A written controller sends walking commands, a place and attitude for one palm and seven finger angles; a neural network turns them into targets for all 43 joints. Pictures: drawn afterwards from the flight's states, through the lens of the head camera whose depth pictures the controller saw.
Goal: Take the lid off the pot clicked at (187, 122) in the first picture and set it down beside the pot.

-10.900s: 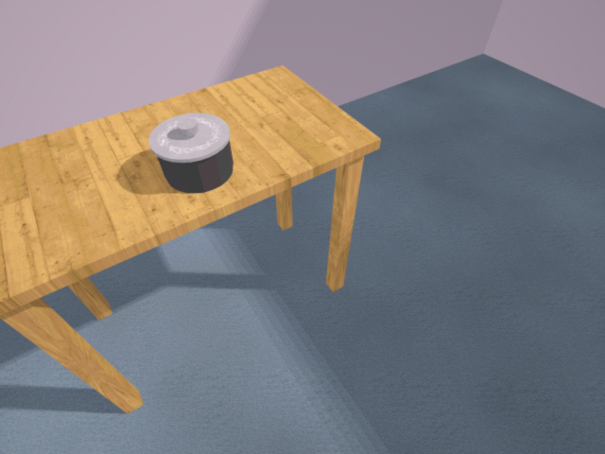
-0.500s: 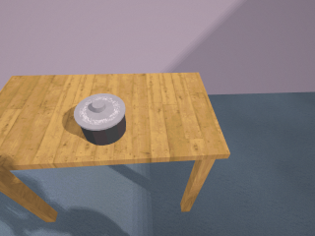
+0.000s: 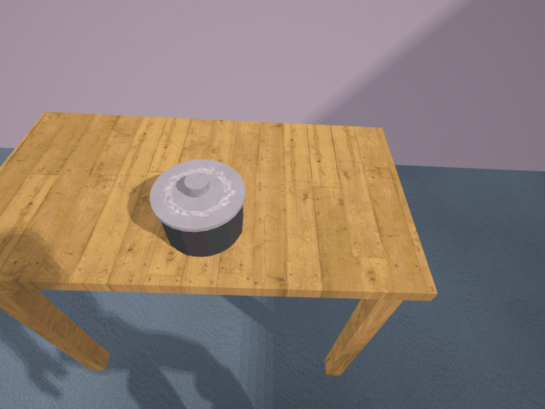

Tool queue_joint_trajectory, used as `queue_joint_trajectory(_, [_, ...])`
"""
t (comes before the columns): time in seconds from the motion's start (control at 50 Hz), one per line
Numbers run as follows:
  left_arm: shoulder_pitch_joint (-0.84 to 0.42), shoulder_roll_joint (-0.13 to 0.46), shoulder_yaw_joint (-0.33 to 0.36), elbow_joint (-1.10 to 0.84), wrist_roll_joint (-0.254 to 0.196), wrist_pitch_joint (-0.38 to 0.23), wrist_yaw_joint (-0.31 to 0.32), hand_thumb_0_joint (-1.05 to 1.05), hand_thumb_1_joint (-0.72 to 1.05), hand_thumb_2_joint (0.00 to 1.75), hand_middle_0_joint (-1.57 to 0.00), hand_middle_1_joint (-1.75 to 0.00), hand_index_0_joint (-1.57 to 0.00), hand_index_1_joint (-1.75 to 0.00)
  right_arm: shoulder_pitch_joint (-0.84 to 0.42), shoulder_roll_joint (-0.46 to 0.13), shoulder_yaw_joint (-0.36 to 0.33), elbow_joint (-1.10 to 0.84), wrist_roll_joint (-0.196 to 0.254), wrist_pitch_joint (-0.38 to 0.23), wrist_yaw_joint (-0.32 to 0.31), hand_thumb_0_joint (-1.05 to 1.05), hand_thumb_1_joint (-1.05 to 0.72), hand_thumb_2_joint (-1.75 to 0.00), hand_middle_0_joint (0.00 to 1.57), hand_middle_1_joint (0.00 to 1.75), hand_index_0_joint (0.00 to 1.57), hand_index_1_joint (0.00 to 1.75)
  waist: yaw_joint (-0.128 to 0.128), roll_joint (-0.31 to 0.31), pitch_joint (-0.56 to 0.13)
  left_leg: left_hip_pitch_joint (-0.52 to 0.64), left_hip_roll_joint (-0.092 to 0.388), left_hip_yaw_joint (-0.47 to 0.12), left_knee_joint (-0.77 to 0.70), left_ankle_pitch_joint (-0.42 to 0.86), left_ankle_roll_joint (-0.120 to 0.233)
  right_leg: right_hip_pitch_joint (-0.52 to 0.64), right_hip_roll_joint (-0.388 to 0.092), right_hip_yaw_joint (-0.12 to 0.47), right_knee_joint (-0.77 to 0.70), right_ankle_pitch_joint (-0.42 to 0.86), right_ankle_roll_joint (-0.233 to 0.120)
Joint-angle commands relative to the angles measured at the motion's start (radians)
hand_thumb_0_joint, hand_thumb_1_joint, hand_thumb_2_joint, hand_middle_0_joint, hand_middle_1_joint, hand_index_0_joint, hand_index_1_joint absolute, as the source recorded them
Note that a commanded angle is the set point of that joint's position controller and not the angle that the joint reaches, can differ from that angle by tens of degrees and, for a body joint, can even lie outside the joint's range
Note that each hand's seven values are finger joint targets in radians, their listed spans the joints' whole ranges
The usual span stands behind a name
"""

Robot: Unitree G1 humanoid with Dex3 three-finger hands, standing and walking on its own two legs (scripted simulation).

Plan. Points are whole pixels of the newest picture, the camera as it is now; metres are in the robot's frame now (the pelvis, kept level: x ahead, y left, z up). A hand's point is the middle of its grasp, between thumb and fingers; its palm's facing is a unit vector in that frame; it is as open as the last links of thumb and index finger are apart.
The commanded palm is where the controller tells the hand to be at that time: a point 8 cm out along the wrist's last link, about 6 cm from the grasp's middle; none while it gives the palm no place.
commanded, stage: come to a stop and stand still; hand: left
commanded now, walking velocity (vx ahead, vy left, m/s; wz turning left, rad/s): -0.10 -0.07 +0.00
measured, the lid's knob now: (197, 184) +0.45 +0.17 +0.06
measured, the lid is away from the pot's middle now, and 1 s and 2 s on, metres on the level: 0.00 0.00 0.00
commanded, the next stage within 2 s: look again from close up in 0.82 s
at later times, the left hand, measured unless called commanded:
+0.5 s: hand out of the picture +0.05 +0.17 -0.16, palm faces +0.01 -0.98 -0.21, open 7.4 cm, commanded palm none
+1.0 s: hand out of the picture +0.03 +0.17 -0.17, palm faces +0.00 -0.98 -0.21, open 7.4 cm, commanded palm none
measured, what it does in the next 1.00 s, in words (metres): steps on the spot: right foot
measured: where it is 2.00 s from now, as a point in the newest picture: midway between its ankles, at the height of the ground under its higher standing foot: outside the picture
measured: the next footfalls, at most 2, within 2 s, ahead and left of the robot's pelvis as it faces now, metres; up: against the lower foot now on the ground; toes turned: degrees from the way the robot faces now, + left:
right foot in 0.06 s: +0.06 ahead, -0.13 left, +0.00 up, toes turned -1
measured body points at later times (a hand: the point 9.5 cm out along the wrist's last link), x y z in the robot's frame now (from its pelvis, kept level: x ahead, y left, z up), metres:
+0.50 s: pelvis +0.02 -0.01 +0.01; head +0.04 +0.00 +0.46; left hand +0.05 +0.22 -0.15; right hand +0.03 -0.24 -0.14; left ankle +0.01 +0.09 -0.73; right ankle +0.02 -0.12 -0.73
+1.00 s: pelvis +0.02 +0.00 +0.01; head +0.03 +0.00 +0.45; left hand +0.03 +0.23 -0.15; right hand +0.04 -0.22 -0.15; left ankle +0.01 +0.09 -0.73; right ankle +0.02 -0.12 -0.73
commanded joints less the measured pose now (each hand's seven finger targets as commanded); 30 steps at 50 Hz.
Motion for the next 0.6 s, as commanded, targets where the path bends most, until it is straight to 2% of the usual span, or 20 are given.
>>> queue_joint_trajectory(0.0, [0.101, 0.045, -0.002, -0.033, -0.004, -0.026, 0.001, 0.0, 0.9, 0.9, -0.2, -0.3, -0.2, -0.3, 0.002, -0.127, -0.019, -0.021, 0.015, -0.008, -0.008, 0.0, -0.9, -0.9, 0.2, 0.3, 0.2, 0.3, 0.017, 0.069, -0.064, 0.056, 0.214, -0.171, -0.116, 0.52, 0.059, 0.103, -0.003, 0.034, -0.337, 0.283, 0.0])
queue_joint_trajectory(0.02, [0.085, 0.066, -0.002, -0.038, 0.0, -0.034, 0.003, 0.0, 0.9, 0.9, -0.2, -0.3, -0.2, -0.3, 0.003, -0.106, -0.019, -0.02, 0.02, -0.007, -0.005, 0.0, -0.9, -0.9, 0.2, 0.3, 0.2, 0.3, 0.0, 0.039, -0.056, 0.058, 0.166, -0.149, -0.103, 0.406, 0.014, 0.105, -0.031, 0.092, -0.391, 0.444, -0.018])
queue_joint_trajectory(0.04, [0.063, 0.086, -0.003, -0.048, 0.001, -0.039, 0.004, 0.0, 0.9, 0.9, -0.2, -0.3, -0.2, -0.3, 0.014, -0.091, -0.018, -0.015, 0.023, -0.005, 0.0, 0.0, -0.9, -0.9, 0.2, 0.3, 0.2, 0.3, -0.017, 0.034, -0.057, 0.064, 0.142, -0.136, -0.121, 0.284, -0.011, 0.096, -0.066, 0.116, -0.399, 0.503, -0.034])
queue_joint_trajectory(0.06, [0.035, 0.102, 0.0, -0.057, 0.001, -0.036, 0.0, 0.0, 0.9, 0.9, -0.2, -0.3, -0.2, -0.3, 0.009, -0.09, -0.022, -0.015, 0.022, -0.001, 0.004, 0.0, -0.9, -0.9, 0.2, 0.3, 0.2, 0.3, -0.027, 0.085, -0.019, 0.047, 0.137, -0.144, -0.162, 0.141, -0.014, 0.055, -0.071, 0.113, -0.405, 0.417, -0.034])
queue_joint_trajectory(0.08, [0.01, 0.106, 0.001, -0.06, 0.001, -0.038, -0.003, 0.0, 0.9, 0.9, -0.2, -0.3, -0.2, -0.3, 0.003, -0.085, -0.024, -0.009, 0.018, 0.008, 0.004, 0.0, -0.9, -0.9, 0.2, 0.3, 0.2, 0.3, -0.026, -0.005, 0.005, 0.035, 0.134, -0.139, -0.151, 0.12, -0.019, 0.047, -0.064, 0.128, -0.419, 0.406, -0.042])
queue_joint_trajectory(0.1, [-0.003, 0.097, 0.0, -0.064, 0.001, -0.04, -0.002, 0.0, 0.9, 0.9, -0.2, -0.3, -0.2, -0.3, 0.004, -0.091, -0.024, -0.005, 0.017, 0.012, 0.005, 0.0, -0.9, -0.9, 0.2, 0.3, 0.2, 0.3, -0.03, -0.064, 0.027, 0.049, 0.129, -0.124, -0.143, 0.128, -0.025, 0.03, -0.071, 0.136, -0.437, 0.415, -0.045])
queue_joint_trajectory(0.14, [-0.009, 0.09, -0.002, -0.069, 0.0, -0.044, -0.001, 0.0, 0.9, 0.9, -0.2, -0.3, -0.2, -0.3, 0.023, -0.093, -0.018, 0.009, 0.016, 0.004, 0.007, 0.0, -0.9, -0.9, 0.2, 0.3, 0.2, 0.3, -0.035, -0.025, -0.019, 0.099, 0.143, -0.12, -0.164, 0.187, -0.024, 0.056, -0.065, 0.123, -0.437, 0.463, -0.041])
queue_joint_trajectory(0.18, [-0.005, 0.095, -0.001, -0.072, -0.002, -0.045, -0.001, 0.0, 0.9, 0.9, -0.2, -0.3, -0.2, -0.3, 0.016, -0.091, -0.015, 0.019, 0.016, -0.003, 0.008, 0.0, -0.9, -0.9, 0.2, 0.3, 0.2, 0.3, -0.026, 0.022, -0.035, 0.101, 0.151, -0.123, -0.185, 0.208, -0.023, 0.094, -0.054, 0.107, -0.442, 0.464, -0.036])
queue_joint_trajectory(0.34, [0.004, 0.088, -0.002, -0.06, -0.004, -0.049, -0.003, 0.0, 0.9, 0.9, -0.2, -0.3, -0.2, -0.3, 0.035, -0.091, -0.002, 0.044, 0.015, -0.014, 0.005, 0.0, -0.9, -0.9, 0.2, 0.3, 0.2, 0.3, -0.019, 0.048, -0.053, 0.118, 0.157, -0.12, -0.198, 0.262, -0.026, 0.143, -0.058, 0.089, -0.458, 0.498, -0.037])
queue_joint_trajectory(0.36, [0.005, 0.086, -0.002, -0.057, -0.005, -0.05, -0.003, 0.0, 0.9, 0.9, -0.2, -0.3, -0.2, -0.3, 0.041, -0.09, -0.001, 0.051, 0.015, -0.014, 0.004, 0.0, -0.9, -0.9, 0.2, 0.3, 0.2, 0.3, -0.019, 0.066, -0.05, 0.119, 0.157, -0.12, -0.199, 0.267, -0.027, 0.145, -0.059, 0.09, -0.461, 0.502, -0.039])
queue_joint_trajectory(0.38, [0.001, 0.088, -0.002, -0.054, -0.005, -0.048, -0.004, 0.0, 0.9, 0.9, -0.2, -0.3, -0.2, -0.3, 0.049, -0.085, 0.001, 0.054, 0.016, -0.013, 0.003, 0.0, -0.9, -0.9, 0.2, 0.3, 0.2, 0.3, -0.018, 0.039, -0.023, 0.103, 0.16, -0.123, -0.207, 0.246, -0.025, 0.144, -0.054, 0.079, -0.466, 0.479, -0.039])
queue_joint_trajectory(0.42, [0.01, 0.08, -0.005, -0.048, -0.005, -0.048, -0.004, 0.0, 0.9, 0.9, -0.2, -0.3, -0.2, -0.3, 0.057, -0.087, 0.003, 0.063, 0.016, -0.014, 0.002, 0.0, -0.9, -0.9, 0.2, 0.3, 0.2, 0.3, -0.018, 0.054, -0.018, 0.105, 0.156, -0.122, -0.206, 0.236, -0.025, 0.138, -0.056, 0.084, -0.473, 0.469, -0.039])
queue_joint_trajectory(0.44, [0.054, 0.09, -0.007, -0.011, 0.008, -0.064, 0.039, 0.0, 0.9, 0.9, -0.2, -0.3, -0.2, -0.3, 0.0, -0.126, -0.004, -0.005, 0.014, -0.022, 0.003, 0.0, -0.9, -0.9, 0.2, 0.3, 0.2, 0.3, -0.015, 0.12, -0.073, 0.077, 0.169, -0.07, -0.005, 0.384, -0.051, 0.151, -0.097, 0.106, -0.402, 0.812, -0.031])
queue_joint_trajectory(0.46, [0.006, 0.133, -0.003, -0.063, -0.008, -0.068, 0.027, 0.0, 0.9, 0.9, -0.2, -0.3, -0.2, -0.3, 0.059, -0.088, 0.001, -0.03, 0.007, -0.008, 0.007, 0.0, -0.9, -0.9, 0.2, 0.3, 0.2, 0.3, -0.051, 0.121, -0.14, 0.05, 0.12, -0.088, -0.057, 0.089, -0.049, 0.177, -0.116, 0.138, -0.395, 0.556, -0.063])
queue_joint_trajectory(0.48, [-0.037, 0.137, -0.002, -0.08, -0.009, -0.06, 0.01, 0.0, 0.9, 0.9, -0.2, -0.3, -0.2, -0.3, 0.059, -0.09, -0.004, -0.036, -0.002, 0.005, 0.013, 0.0, -0.9, -0.9, 0.2, 0.3, 0.2, 0.3, -0.044, 0.131, -0.149, 0.046, 0.113, -0.094, -0.072, 0.028, -0.045, 0.136, -0.101, 0.13, -0.39, 0.342, -0.078])
queue_joint_trajectory(0.5, [-0.041, 0.118, -0.004, -0.089, -0.007, -0.054, 0.004, 0.0, 0.9, 0.9, -0.2, -0.3, -0.2, -0.3, 0.063, -0.097, -0.005, -0.056, -0.004, 0.004, 0.011, 0.0, -0.9, -0.9, 0.2, 0.3, 0.2, 0.3, -0.045, 0.115, -0.095, 0.005, 0.127, -0.115, -0.084, -0.007, -0.033, 0.065, -0.073, 0.116, -0.399, 0.175, -0.072])
queue_joint_trajectory(0.52, [-0.041, 0.1, -0.009, -0.086, -0.003, -0.05, 0.001, 0.0, 0.9, 0.9, -0.2, -0.3, -0.2, -0.3, 0.065, -0.095, -0.004, -0.061, -0.003, 0.004, 0.01, 0.0, -0.9, -0.9, 0.2, 0.3, 0.2, 0.3, -0.046, 0.082, -0.026, -0.038, 0.131, -0.132, -0.092, -0.009, -0.024, 0.018, -0.053, 0.113, -0.405, 0.13, -0.069])
queue_joint_trajectory(0.54, [-0.032, 0.085, -0.015, -0.081, -0.001, -0.051, 0.001, 0.0, 0.9, 0.9, -0.2, -0.3, -0.2, -0.3, 0.08, -0.095, -0.002, -0.06, -0.003, 0.0, 0.01, 0.0, -0.9, -0.9, 0.2, 0.3, 0.2, 0.3, -0.045, 0.062, -0.004, -0.044, 0.136, -0.14, -0.1, 0.037, -0.017, 0.011, -0.042, 0.109, -0.395, 0.174, -0.066])
queue_joint_trajectory(0.56, [-0.019, 0.074, -0.019, -0.076, -0.002, -0.054, 0.001, 0.0, 0.9, 0.9, -0.2, -0.3, -0.2, -0.3, 0.094, -0.094, 0.0, -0.06, 0.0, -0.006, 0.008, 0.0, -0.9, -0.9, 0.2, 0.3, 0.2, 0.3, -0.043, 0.04, -0.013, -0.032, 0.142, -0.143, -0.099, 0.09, -0.012, 0.028, -0.037, 0.104, -0.384, 0.238, -0.064])
queue_joint_trajectory(0.58, [-0.019, 0.078, -0.018, -0.075, -0.004, -0.05, -0.003, 0.0, 0.9, 0.9, -0.2, -0.3, -0.2, -0.3, 0.101, -0.096, 0.001, -0.057, 0.001, -0.009, 0.007, 0.0, -0.9, -0.9, 0.2, 0.3, 0.2, 0.3, -0.039, 0.046, -0.022, -0.023, 0.152, -0.149, -0.115, 0.1, -0.007, 0.033, -0.033, 0.093, -0.371, 0.249, -0.063])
